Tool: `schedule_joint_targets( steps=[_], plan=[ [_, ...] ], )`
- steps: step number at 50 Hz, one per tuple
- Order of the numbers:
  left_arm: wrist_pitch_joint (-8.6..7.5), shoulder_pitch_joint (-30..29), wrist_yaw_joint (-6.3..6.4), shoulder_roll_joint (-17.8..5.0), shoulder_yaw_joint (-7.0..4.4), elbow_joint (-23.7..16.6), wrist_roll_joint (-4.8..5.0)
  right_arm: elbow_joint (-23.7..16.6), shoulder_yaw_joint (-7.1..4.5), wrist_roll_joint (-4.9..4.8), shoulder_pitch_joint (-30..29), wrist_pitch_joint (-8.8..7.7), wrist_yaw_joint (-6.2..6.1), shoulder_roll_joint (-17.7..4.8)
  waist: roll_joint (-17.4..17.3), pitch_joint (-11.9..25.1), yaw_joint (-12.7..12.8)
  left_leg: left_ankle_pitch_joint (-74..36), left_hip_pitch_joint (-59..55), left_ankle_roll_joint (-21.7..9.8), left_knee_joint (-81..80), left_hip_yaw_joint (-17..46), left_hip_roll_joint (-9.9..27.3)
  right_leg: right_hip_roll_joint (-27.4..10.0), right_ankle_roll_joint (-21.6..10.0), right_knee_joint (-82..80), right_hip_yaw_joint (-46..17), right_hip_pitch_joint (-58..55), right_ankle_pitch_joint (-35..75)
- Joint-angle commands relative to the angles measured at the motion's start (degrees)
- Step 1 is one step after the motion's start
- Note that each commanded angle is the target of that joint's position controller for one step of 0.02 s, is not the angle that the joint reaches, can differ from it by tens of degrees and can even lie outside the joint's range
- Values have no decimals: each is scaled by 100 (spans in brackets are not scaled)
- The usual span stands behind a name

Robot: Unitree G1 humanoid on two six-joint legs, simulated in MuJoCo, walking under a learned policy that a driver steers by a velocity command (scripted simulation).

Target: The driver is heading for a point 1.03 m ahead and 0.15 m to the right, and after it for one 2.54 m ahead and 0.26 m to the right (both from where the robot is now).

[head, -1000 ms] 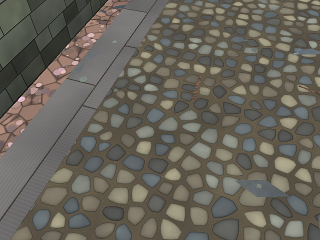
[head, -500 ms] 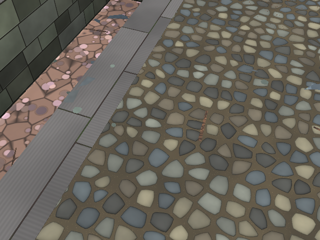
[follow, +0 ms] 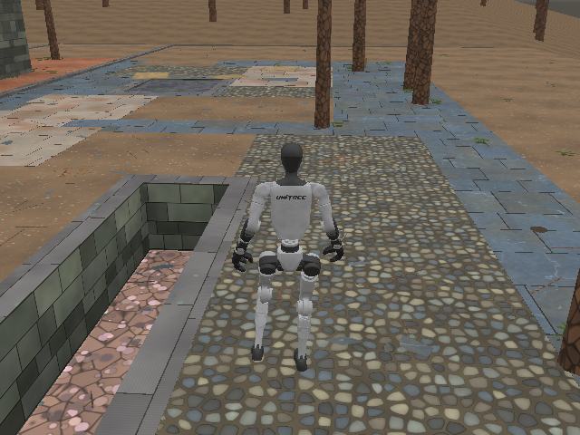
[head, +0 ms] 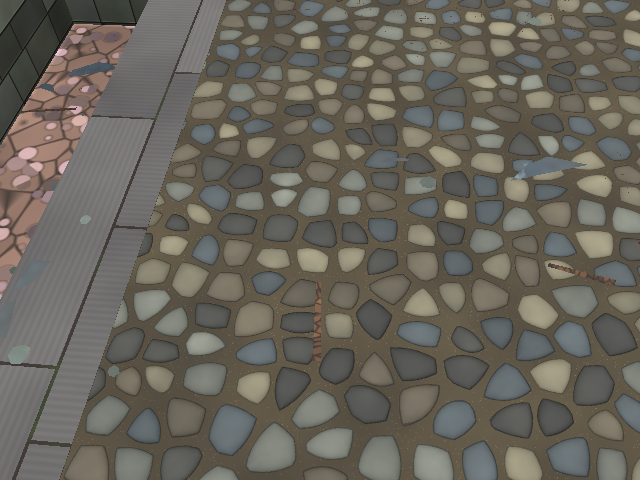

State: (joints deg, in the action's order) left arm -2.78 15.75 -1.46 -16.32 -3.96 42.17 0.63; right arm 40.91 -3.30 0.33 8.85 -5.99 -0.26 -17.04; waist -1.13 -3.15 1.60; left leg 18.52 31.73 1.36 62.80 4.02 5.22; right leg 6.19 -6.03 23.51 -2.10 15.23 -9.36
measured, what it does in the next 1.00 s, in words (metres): walks ahead, turning right: left foot, then right foot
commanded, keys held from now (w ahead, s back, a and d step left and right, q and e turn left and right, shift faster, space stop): w+e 0.74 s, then w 0.10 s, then w+q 0.16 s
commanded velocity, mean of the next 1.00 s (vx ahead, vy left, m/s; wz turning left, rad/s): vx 0.50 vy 0.00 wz -0.50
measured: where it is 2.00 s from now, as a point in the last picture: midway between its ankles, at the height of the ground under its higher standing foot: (450, 261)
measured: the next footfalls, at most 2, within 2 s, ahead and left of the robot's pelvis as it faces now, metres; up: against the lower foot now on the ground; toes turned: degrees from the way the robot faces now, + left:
left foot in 0.28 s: +0.35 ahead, +0.14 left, +0.00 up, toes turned -14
right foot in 0.80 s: +0.52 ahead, -0.20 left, +0.00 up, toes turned -31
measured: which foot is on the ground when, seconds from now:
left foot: up 0.00-0.26, down 0.28-0.80, up 0.82-1.00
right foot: down 0.00-0.28, up 0.30-0.78, down 0.80-1.00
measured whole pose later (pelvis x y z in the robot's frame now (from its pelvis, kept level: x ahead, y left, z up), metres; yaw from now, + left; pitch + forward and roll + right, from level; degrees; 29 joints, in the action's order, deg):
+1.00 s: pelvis +0.51 -0.11 +0.00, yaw -30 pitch +1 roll -1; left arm -3.7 15.2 -1.7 -15.0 -3.3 39.8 -0.3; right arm 46.0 -2.7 -1.5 11.6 -4.3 0.7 -17.9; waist -2.3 -2.7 0.5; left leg 16.8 33.2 0.3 65.2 1.7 6.9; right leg 4.6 -5.2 22.5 2.9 13.2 -10.2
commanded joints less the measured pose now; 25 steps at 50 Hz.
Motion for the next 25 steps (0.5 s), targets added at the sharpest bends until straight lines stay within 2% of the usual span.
schedule_joint_targets(
  steps=[1,3,5,8,11,12,13,14,15,16,17,18,19,20,22,25],
  plan=[
    [-117,-212,128,-906,-225,-470,5,-342,-113,63,91,49,-34,-422,325,412,-220,-642,279,250,-809,-112,23,-1368,-1093,-1092,-1380,-163,1650],
    [-82,-68,185,-961,-246,-423,45,-450,-45,60,-378,44,-21,-284,446,337,-35,-1479,87,319,-1800,-147,-136,-1118,-869,-1032,-1135,18,1319],
    [-35,102,219,-977,-252,-381,65,-530,-4,10,-792,9,28,-226,575,329,163,-2129,-228,340,-2624,-183,-348,-1019,-707,-946,-1126,93,838],
    [20,373,236,-979,-261,-285,103,-632,-48,-83,-1101,-58,106,-394,648,333,279,-2245,-414,278,-3189,-27,-478,-1215,-623,-670,-1577,-216,361],
    [56,344,262,-941,-270,-293,80,-601,-151,-103,-876,-139,155,-632,823,359,76,-1662,-701,41,-3457,109,-470,-1428,-475,-152,-2119,-631,241],
    [72,252,261,-889,-259,-324,71,-510,-195,-101,-545,-169,146,-680,877,426,-129,-1566,-1120,-82,-3624,27,-489,-1364,-386,103,-2162,-607,337],
    [67,233,250,-701,-195,-362,45,-383,-277,-51,-13,-197,111,-815,815,733,-396,-1520,-1964,-259,-3746,24,-391,-1095,-214,702,-2004,-451,542],
    [51,302,222,-338,-59,-452,-32,-316,-356,49,779,-213,63,-1107,201,1497,-708,-1059,-3345,-602,-3703,898,521,-721,-3,2246,-1535,133,-105],
    [-4,1081,218,-17,44,-653,132,-122,-468,120,1244,-134,85,-1582,-1785,2129,-351,366,-5035,-1538,-4319,3619,1767,55,365,4107,-780,2134,-2408],
    [-7,1056,237,-627,-46,-502,194,-180,-364,-16,1141,-112,121,-1064,-1352,1798,-469,1688,-4887,-1525,-4620,4223,1878,-414,444,4927,-905,2896,-2336],
    [23,465,237,-955,-143,-551,157,-240,-267,-41,901,-79,94,-718,-790,1105,-624,1500,-4265,-1279,-4673,3302,1634,-608,478,5146,-809,3072,-1794],
    [51,155,247,-926,-153,-609,90,-258,-214,6,638,-40,82,-609,-398,741,-555,675,-3639,-1130,-4702,2508,1390,-801,517,5079,-631,2910,-1379],
    [50,-44,229,-860,-167,-680,35,-207,-171,24,481,-15,71,-477,-348,441,-483,-31,-3156,-1098,-4804,1931,1165,-950,539,4825,-624,2811,-1098],
    [68,-28,188,-762,-174,-711,65,-168,-137,56,417,-22,52,-409,-506,360,-362,-471,-2842,-1035,-4921,1484,1012,-1099,540,4654,-604,2561,-917],
    [130,11,148,-544,-145,-740,120,-76,-141,16,417,-58,43,-379,-606,309,-303,-912,-2624,-1079,-5149,909,891,-1187,571,4411,-446,2419,-803],
    [183,-286,132,-379,-92,-908,74,83,-217,-3,490,-86,32,-604,-385,186,-308,-1560,-2650,-1235,-5363,387,1011,-1274,672,3849,-398,2711,-439]
  ],
)
Velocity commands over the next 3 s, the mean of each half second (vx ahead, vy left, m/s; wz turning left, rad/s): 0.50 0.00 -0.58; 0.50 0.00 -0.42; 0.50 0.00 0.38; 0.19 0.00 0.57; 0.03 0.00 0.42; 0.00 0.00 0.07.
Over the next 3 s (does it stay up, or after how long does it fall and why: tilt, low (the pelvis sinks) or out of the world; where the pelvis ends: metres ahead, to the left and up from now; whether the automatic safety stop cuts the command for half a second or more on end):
stays up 0.98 -0.25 0.00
